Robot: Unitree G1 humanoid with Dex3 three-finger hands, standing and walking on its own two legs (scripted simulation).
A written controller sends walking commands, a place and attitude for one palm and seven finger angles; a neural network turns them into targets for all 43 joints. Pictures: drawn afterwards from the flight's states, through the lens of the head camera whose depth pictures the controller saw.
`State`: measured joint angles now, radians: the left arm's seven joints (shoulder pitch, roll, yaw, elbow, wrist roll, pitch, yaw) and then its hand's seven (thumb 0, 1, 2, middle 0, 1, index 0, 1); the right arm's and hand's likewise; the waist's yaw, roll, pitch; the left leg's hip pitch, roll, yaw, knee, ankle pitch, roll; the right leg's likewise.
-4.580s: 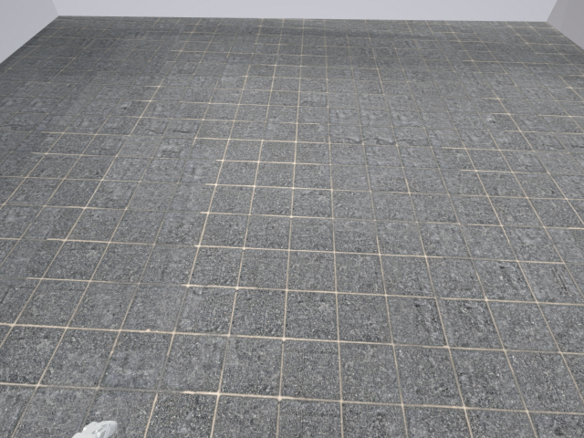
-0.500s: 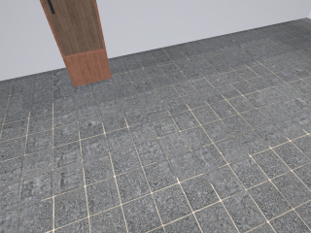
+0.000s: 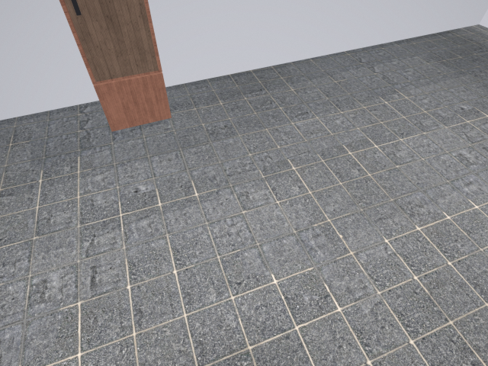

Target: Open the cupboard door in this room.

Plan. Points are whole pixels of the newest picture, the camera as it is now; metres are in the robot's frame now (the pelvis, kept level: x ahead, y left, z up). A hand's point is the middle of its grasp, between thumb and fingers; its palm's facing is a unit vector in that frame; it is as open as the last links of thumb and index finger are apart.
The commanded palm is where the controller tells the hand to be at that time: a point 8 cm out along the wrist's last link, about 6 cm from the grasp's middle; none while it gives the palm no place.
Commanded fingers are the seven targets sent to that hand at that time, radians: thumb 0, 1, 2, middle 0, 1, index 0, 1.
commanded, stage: turn or walk to find it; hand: left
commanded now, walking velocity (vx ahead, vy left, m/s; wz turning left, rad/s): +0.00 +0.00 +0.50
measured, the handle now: out of the picture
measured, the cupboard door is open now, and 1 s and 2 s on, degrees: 0 0 0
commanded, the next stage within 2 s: stand and wait in 0.44 s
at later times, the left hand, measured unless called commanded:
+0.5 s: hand out of the picture +0.04 +0.23 -0.17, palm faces +0.21 -0.95 -0.23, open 7.4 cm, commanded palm none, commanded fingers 0.00 0.90 0.90 -0.20 -0.30 -0.20 -0.30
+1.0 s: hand out of the picture -0.06 +0.15 -0.16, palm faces +0.40 -0.88 -0.26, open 7.4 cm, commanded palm none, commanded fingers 0.00 0.90 0.90 -0.20 -0.30 -0.20 -0.30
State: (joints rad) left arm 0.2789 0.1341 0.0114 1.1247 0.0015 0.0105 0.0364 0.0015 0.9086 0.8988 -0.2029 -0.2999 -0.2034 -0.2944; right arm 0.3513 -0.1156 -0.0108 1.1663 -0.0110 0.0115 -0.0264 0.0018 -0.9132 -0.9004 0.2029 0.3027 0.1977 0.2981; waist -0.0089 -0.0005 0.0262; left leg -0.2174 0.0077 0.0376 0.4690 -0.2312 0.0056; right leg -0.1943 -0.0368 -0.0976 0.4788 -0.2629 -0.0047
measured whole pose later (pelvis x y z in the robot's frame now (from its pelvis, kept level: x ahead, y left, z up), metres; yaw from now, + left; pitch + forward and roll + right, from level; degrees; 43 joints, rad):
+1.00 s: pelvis -0.02 -0.04 +0.00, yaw +22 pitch -1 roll +2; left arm 0.29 0.16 0.02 0.98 0.02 -0.01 0.02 0.00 0.90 0.90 -0.21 -0.30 -0.21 -0.29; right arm 0.20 -0.25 -0.07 1.02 -0.01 0.08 0.00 0.00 -0.91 -0.90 0.20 0.30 0.20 0.30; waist 0.02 0.02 0.06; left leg -0.39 0.02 -0.01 0.93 -0.43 -0.06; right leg -0.18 -0.07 -0.14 0.49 -0.29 -0.03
